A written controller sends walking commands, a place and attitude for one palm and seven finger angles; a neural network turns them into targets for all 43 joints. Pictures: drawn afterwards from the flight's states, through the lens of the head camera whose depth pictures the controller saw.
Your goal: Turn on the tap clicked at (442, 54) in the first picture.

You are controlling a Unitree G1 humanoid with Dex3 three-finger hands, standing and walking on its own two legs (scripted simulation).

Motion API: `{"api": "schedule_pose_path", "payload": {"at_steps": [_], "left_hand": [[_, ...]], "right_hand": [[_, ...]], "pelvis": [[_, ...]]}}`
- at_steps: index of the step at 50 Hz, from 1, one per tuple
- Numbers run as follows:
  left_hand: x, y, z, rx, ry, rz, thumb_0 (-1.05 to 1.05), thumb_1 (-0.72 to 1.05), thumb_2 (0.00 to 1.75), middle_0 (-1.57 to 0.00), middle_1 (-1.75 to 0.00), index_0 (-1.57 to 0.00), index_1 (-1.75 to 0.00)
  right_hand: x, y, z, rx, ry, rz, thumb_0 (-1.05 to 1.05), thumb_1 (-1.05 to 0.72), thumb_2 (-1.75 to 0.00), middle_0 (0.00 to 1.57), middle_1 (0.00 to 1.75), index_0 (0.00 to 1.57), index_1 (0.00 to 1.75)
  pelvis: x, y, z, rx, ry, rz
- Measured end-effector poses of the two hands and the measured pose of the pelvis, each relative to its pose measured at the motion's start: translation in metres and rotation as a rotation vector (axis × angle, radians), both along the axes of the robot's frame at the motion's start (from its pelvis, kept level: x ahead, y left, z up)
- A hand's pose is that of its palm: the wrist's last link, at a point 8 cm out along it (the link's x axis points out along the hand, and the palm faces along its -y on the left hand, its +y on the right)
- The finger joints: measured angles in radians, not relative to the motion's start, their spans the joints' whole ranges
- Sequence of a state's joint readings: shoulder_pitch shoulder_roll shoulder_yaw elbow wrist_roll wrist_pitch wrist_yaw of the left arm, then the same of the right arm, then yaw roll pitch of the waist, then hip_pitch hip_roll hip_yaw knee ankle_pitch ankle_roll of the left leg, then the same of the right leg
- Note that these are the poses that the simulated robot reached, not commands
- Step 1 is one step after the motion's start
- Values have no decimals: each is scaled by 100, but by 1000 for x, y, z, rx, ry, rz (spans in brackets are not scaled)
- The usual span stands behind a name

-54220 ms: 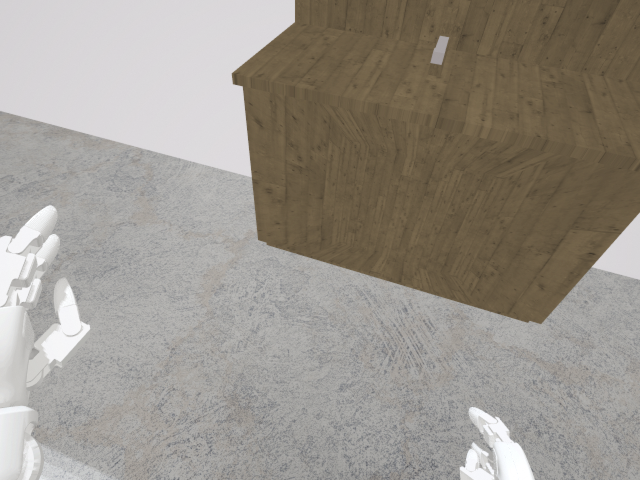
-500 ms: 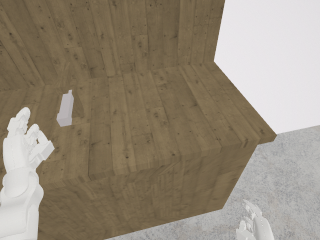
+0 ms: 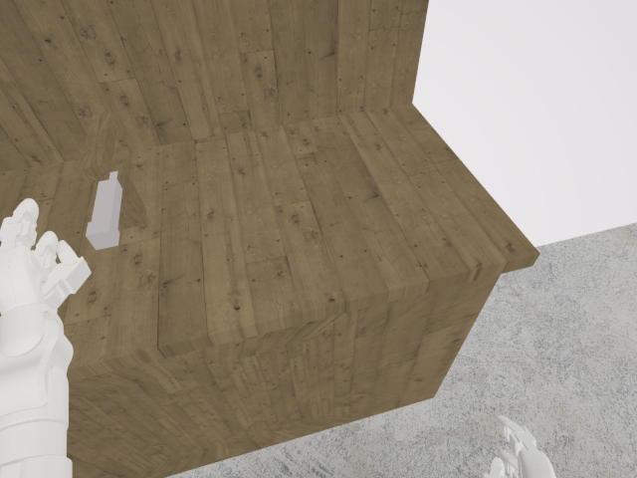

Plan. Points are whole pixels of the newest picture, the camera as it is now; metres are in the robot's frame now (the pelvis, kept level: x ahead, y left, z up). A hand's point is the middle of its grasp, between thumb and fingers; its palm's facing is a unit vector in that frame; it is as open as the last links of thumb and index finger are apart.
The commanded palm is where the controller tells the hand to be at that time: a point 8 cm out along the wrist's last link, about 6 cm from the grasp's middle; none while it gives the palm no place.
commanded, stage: reach beside the lever's end, fingers flat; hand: left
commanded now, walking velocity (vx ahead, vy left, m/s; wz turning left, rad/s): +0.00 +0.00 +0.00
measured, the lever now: (103, 234) +0.37 +0.31 +0.12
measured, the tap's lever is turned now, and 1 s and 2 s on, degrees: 0 0 20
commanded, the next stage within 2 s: push the lever round in 0.48 s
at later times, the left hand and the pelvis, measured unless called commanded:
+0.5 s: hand (87, 258) +0.34 +0.33 +0.10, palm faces +0.53 -0.84 -0.08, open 7.8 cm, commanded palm +0.29 +0.36 +0.11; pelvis +0.01 +0.01 +0.00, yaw -1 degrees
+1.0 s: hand (98, 259) +0.34 +0.31 +0.11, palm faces +0.53 -0.85 -0.07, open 7.8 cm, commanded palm +0.30 +0.34 +0.11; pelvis +0.01 +0.02 +0.00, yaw +0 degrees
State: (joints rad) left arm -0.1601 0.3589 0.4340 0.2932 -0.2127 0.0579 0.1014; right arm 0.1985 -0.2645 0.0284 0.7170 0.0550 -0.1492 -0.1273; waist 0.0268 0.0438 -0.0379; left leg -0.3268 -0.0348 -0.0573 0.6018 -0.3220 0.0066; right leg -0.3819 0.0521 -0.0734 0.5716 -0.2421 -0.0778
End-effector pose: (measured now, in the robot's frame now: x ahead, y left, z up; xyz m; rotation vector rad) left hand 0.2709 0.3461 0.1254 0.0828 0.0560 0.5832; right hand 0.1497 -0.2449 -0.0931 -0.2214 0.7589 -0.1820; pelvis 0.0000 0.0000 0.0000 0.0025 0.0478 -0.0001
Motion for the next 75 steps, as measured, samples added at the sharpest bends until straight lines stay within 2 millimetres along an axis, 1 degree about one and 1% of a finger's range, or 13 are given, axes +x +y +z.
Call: {"api": "schedule_pose_path", "payload": {"at_steps": [6,11,15,18,25,34,38,43,50,61,70,75], "left_hand": [[9,7,-5,-1,-8,11,1,90,90,-16,-15,-16,-15],[13,14,-9,2,2,8,1,90,90,-16,-15,-16,-15],[15,18,-11,-2,-3,5,1,90,90,-16,-15,-15,-15],[18,17,-12,0,-12,-3,1,90,90,-16,-15,-15,-15],[22,14,-16,-9,-14,-23,1,90,90,-16,-15,-15,-15],[18,17,-14,-1,-30,-5,1,90,90,-16,-15,-15,-15],[20,12,-13,-5,-39,-26,1,90,90,-15,-15,-15,-15],[23,5,-17,-23,-20,-43,1,90,90,-16,-15,-15,-15],[21,-3,-16,-11,-32,-25,1,90,90,-16,-15,-15,-15],[22,-18,-14,-10,-32,-28,2,93,91,-16,-15,-15,-15],[23,-33,-12,-14,-38,-20,2,94,91,-16,-15,-15,-15],[22,-37,-13,-24,-40,12,2,94,91,-16,-15,-16,-15]], "right_hand": [[-12,-6,-5,-7,47,-16,1,-90,-90,20,30,20,30],[-21,-10,-7,-15,73,-37,1,-90,-90,20,30,20,30],[-27,-11,-8,-20,88,-49,1,-90,-90,20,30,20,30],[-28,-10,-8,-23,94,-50,1,-90,-90,20,30,20,30],[-24,-2,-6,-15,86,-51,1,-90,-90,20,30,20,30],[-9,12,-3,-6,61,-23,1,-90,-90,20,30,20,30],[-2,17,-2,-3,52,-10,1,-90,-90,20,30,20,30],[6,22,1,3,34,-4,1,-90,-90,20,30,21,30],[12,24,3,5,22,8,1,-90,-90,20,30,20,30],[9,22,-1,10,42,16,1,-90,-90,20,30,20,30],[3,14,-3,18,46,7,1,-90,-90,20,30,20,30],[0,9,-4,18,53,3,1,-90,-90,20,30,20,30]], "pelvis": [[0,-1,-2,0,16,-3],[2,1,-2,-3,24,-7],[3,3,-2,-6,29,-8],[3,5,-2,-8,31,-7],[6,11,-1,-8,36,-12],[10,17,-1,-12,32,-7],[11,19,0,-13,30,-4],[13,21,0,-13,28,-4],[13,21,0,-13,22,-5],[9,16,0,-10,15,2],[6,10,0,-5,10,-2],[4,5,-1,-3,10,-3]]}}
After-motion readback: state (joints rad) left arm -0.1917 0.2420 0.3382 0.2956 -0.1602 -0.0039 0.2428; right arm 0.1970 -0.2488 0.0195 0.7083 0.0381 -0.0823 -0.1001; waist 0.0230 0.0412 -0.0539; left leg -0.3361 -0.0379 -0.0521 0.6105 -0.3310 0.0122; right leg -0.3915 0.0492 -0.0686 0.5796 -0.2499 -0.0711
